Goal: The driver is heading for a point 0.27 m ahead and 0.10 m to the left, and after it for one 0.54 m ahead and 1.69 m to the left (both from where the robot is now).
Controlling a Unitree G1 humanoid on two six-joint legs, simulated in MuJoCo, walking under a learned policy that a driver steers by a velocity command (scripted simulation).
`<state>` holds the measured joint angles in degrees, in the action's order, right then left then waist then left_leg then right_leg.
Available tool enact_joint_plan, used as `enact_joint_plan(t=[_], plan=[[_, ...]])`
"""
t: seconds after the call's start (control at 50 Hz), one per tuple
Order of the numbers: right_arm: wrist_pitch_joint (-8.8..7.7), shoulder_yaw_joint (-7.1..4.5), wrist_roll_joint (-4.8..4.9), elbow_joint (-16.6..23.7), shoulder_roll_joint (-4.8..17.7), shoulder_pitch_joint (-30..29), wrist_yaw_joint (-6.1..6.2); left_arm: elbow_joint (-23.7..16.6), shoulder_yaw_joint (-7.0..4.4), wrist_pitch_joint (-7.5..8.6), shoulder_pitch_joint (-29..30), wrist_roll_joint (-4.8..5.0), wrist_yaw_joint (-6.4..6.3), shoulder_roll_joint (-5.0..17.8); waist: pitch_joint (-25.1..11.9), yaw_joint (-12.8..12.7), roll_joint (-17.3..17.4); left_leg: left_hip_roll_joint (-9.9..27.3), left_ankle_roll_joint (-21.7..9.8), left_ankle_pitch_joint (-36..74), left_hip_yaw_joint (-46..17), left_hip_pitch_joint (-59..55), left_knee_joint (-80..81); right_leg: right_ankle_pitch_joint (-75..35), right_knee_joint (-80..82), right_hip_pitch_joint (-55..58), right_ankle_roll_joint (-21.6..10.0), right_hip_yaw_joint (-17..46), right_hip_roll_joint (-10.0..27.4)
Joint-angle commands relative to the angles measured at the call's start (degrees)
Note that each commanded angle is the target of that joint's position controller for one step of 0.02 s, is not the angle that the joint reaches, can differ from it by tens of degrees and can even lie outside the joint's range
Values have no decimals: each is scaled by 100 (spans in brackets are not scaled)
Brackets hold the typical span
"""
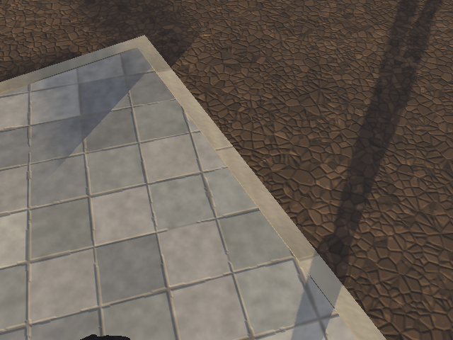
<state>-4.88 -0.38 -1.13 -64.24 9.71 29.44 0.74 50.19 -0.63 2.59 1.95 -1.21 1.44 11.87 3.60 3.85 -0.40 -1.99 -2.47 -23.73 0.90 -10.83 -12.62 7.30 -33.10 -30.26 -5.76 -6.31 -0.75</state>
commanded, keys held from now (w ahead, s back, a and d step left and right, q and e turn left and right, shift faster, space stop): w+q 1.00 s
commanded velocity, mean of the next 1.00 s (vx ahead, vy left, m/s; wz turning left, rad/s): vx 0.49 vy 0.00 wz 0.46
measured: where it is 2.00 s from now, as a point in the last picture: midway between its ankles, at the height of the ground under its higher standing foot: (87, 194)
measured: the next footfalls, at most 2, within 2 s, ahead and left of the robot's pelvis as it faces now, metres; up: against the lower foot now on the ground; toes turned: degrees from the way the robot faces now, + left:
right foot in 0.02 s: +0.19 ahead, -0.08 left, +0.00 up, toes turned -4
left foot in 0.58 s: +0.45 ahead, +0.09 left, +0.00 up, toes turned +21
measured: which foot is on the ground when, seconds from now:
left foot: down 0.00-0.04, up 0.06-0.56, down 0.58-1.00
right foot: up 0.00-0.00, down 0.02-0.58, up 0.60-1.00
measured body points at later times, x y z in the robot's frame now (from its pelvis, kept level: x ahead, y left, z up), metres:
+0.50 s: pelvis +0.27 -0.01 +0.01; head +0.31 +0.00 +0.46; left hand +0.17 +0.21 -0.14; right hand +0.48 -0.19 -0.12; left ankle +0.41 +0.11 -0.69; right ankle +0.15 -0.08 -0.72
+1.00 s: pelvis +0.54 +0.07 +0.01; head +0.57 +0.10 +0.46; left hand +0.63 +0.37 -0.09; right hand +0.64 -0.19 -0.11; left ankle +0.41 +0.08 -0.72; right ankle +0.75 +0.01 -0.68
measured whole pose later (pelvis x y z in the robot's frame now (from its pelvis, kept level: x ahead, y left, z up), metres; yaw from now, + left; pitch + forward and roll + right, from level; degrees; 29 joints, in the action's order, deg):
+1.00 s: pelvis +0.54 +0.07 +0.01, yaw +30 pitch +2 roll +0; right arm -2.6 -4.4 -0.8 -52.9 14.8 23.5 0.2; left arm 42.6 -1.2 1.8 -1.0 -1.9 1.3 13.5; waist 2.7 5.6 -1.9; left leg -8.3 -6.9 -18.1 -8.1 0.5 -17.8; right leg 4.1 -39.1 -35.8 2.2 1.6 4.1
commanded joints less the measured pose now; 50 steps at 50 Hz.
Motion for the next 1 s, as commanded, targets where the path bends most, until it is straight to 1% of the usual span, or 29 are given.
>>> enact_joint_plan(t=[0.02,0.04,0.06,0.08,0.1,0.12,0.14,0.16,0.2,0.26,0.36,0.44,0.5,0.52,0.54,0.56,0.58,0.6,0.62,0.64,0.66,0.68,0.7,0.72,0.74,0.78,0.86,0.96,1.0], plan=[[-21,-169,51,242,992,-162,16,439,-363,143,-2266,-48,-170,932,-932,-1303,465,1111,-421,5568,-112,1502,-2905,15,498,3165,-391,281,1],[-8,-59,138,435,501,158,-38,505,-507,169,-2991,-205,-224,1501,-1717,-1259,-461,577,-289,2758,131,2995,-4847,1136,696,4661,-725,2370,1681],[24,-118,201,376,459,513,-40,480,-538,85,-2853,-93,-144,1557,-2176,-1016,-1060,-253,-262,-528,-206,4125,-6448,1667,1732,4901,-1262,4758,2602],[65,-230,78,468,828,38,-17,383,-492,69,-2145,55,-115,1274,-1253,-761,-404,217,-348,-6,-500,4500,-6673,2193,1954,4005,-1105,4135,2384],[48,-232,46,580,771,-414,-54,277,-380,123,-1627,76,-101,825,-517,-652,-131,445,-370,488,-462,4476,-6405,2000,2196,3055,-956,3286,2165],[59,-231,49,596,618,-553,-77,300,-314,194,-1431,40,-99,574,-100,-480,-31,628,-381,724,-455,4268,-6081,1392,2399,2394,-728,2598,1891],[125,-250,-37,605,565,-564,-110,387,-260,258,-1464,32,-132,406,16,-333,-144,740,-352,817,-480,4020,-5821,835,2459,2001,-548,2070,1671],[207,-242,-79,564,451,-440,-153,455,-224,306,-1536,24,-151,300,7,-208,-194,766,-307,859,-461,3812,-5703,473,2506,1811,-437,1656,1536],[320,-269,-73,645,375,-548,-200,553,-236,413,-1827,36,-162,376,-8,-143,-196,765,-262,1007,-383,3925,-5569,-143,2553,1836,-387,1183,1468],[414,-294,-48,916,398,-1235,-255,609,-254,450,-2124,25,-191,482,146,-192,-216,831,-197,1621,-240,4650,-5235,-626,2648,2085,-242,576,1356],[362,-220,-9,1336,302,-2330,-344,689,-194,435,-2530,40,-256,435,288,-398,-217,665,-114,2522,216,4844,-3676,-1950,2487,2466,-6,-212,1155],[351,-152,-35,1645,274,-2996,-361,837,-196,361,-2977,30,-350,558,311,-601,-251,436,-261,2402,728,4669,-2632,-3008,2219,3231,29,-521,1338],[358,-221,-68,1621,441,-2672,-326,854,-243,282,-2973,8,-438,750,20,-371,-481,14,-581,1629,995,4057,-2446,-5227,1325,3765,77,-777,1496],[362,-268,-74,1537,532,-2344,-309,827,-276,241,-2894,-10,-466,838,-154,-204,-584,-154,-728,1292,1042,3709,-2431,-5791,797,3828,67,-832,1547],[351,-338,-77,1411,658,-1876,-295,773,-311,191,-2803,-33,-460,925,-418,-1,-633,-292,-894,1037,1007,3209,-2288,-5874,25,3787,20,-835,1598],[315,-438,-100,1232,831,-1264,-267,702,-335,156,-2720,-43,-417,978,-736,264,-580,-393,-1073,965,850,2415,-1905,-5251,-1031,3465,-3,-826,1602],[290,-595,-172,1072,1185,-556,-203,550,-346,160,-2504,1,-357,975,-1079,687,-132,114,-1373,791,3,1222,-1344,-3676,-2680,2417,127,-896,1413],[372,-771,-111,1227,1782,-801,-147,116,-277,218,-2541,62,-234,368,-1450,215,1459,1883,-2241,1120,-3100,-558,-1014,1969,-5024,-296,541,-724,57],[441,-772,16,1227,1844,-634,-153,-157,-324,307,-1983,51,-179,782,-1616,394,521,2147,-2626,1100,-4134,-590,-384,2061,-5546,-1197,509,642,-124],[435,-701,46,1210,1587,-949,-88,-297,-296,400,-1622,82,-146,715,-847,218,211,2116,-2397,1066,-3406,-34,-200,1553,-5171,-1590,449,900,309],[400,-619,62,1193,1221,-1183,-72,-265,-301,451,-1694,104,-149,744,-304,-76,-221,1888,-2062,1592,-2871,816,-39,1216,-4481,-1292,446,859,533],[335,-561,55,1212,1048,-1399,-42,-263,-313,397,-1680,36,-166,710,-124,-326,-393,1538,-1788,2188,-2399,1318,-17,1137,-3978,-921,505,890,685],[270,-520,71,1257,969,-1532,-11,-222,-295,280,-1836,-86,-157,639,-132,-485,-375,1281,-1688,2703,-2010,1669,1,1099,-3741,-537,597,874,716],[204,-503,90,1274,985,-1520,-16,-225,-289,163,-1915,-158,-139,577,-219,-558,-285,1145,-1639,3069,-1800,1823,-4,1099,-3523,-327,678,849,727],[142,-513,116,1257,1065,-1429,-30,-272,-281,75,-1894,-183,-115,535,-248,-593,-215,1027,-1623,3410,-1658,1923,-16,1087,-3331,-279,753,772,721],[96,-555,118,1246,1253,-1236,-50,-446,-263,-17,-1566,-173,-85,503,-193,-549,-27,840,-1532,3547,-1486,2093,28,756,-2834,-378,871,634,718],[143,-560,102,1266,1259,-737,-78,-878,-222,-54,-524,-132,-54,523,-104,-154,281,660,-1228,3481,-1541,1825,-33,-136,-1646,-739,941,544,617],[192,-581,33,1322,1357,-295,-35,-1277,-157,15,312,-60,-17,591,-147,199,425,790,-1126,3819,-1869,1053,-399,-449,-635,-846,818,590,321],[195,-594,9,1381,1422,-321,9,-1400,-152,66,359,-31,-17,664,-137,135,494,909,-1032,3987,-2069,918,-604,-291,-237,-576,710,682,228]])
Keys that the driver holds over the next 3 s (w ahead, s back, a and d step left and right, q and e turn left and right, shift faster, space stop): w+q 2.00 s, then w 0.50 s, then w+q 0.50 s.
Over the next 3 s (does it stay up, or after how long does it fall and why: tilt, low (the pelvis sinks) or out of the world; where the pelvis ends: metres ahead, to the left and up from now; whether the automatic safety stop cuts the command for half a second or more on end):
stays up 1.06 0.94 0.02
